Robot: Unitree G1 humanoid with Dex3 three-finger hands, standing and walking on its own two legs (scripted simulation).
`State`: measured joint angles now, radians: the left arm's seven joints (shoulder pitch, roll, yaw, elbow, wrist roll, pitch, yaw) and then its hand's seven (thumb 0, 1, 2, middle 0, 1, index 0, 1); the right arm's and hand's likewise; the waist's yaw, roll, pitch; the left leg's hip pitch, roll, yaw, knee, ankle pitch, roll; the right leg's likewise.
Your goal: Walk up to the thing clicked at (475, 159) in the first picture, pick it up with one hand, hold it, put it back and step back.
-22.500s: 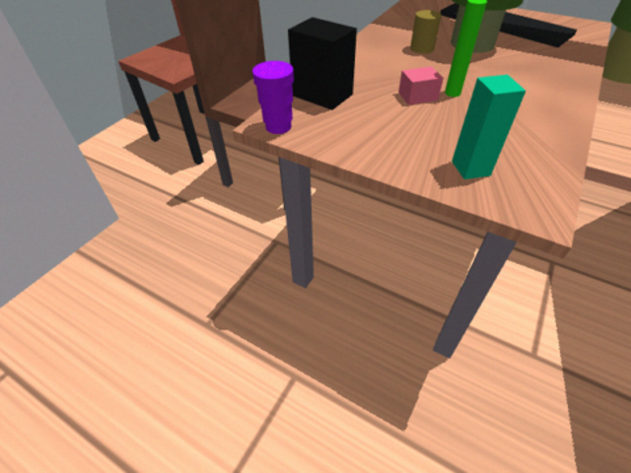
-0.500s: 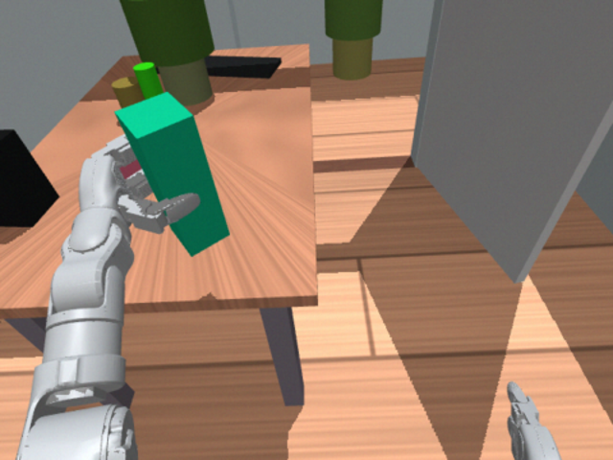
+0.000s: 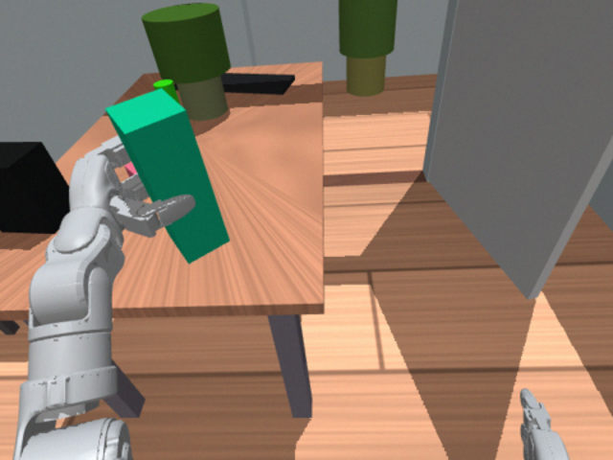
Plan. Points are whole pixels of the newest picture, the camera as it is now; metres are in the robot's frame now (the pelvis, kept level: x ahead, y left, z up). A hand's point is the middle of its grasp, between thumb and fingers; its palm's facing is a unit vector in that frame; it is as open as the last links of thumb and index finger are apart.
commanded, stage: lift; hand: left
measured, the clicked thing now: (176, 184) +0.37 +0.17 +0.23
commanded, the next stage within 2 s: hold in 0.24 s
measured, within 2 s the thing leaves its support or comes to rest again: neither
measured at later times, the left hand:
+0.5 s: hand (142, 179) +0.35 +0.19 +0.26, palm faces +0.18 -0.98 -0.01, open 10.4 cm
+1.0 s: hand (144, 200) +0.32 +0.18 +0.25, palm faces +0.18 -0.98 -0.01, open 10.4 cm
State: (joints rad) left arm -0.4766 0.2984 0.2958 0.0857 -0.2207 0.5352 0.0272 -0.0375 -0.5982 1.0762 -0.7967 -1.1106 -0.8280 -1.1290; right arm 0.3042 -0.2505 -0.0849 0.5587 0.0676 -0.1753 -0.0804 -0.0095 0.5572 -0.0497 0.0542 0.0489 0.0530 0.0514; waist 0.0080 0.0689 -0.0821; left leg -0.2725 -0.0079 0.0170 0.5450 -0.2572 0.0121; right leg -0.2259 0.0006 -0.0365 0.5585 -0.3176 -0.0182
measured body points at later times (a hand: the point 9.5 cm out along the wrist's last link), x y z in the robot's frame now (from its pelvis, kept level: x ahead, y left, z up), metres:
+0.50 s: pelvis +0.00 +0.01 +0.00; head -0.04 -0.02 +0.45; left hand +0.34 +0.24 +0.26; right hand +0.17 -0.26 -0.07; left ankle +0.02 +0.11 -0.73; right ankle -0.01 -0.10 -0.73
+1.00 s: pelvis -0.01 +0.01 +0.00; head -0.06 -0.02 +0.45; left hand +0.31 +0.24 +0.25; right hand +0.16 -0.26 -0.07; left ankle +0.02 +0.11 -0.73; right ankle -0.01 -0.10 -0.73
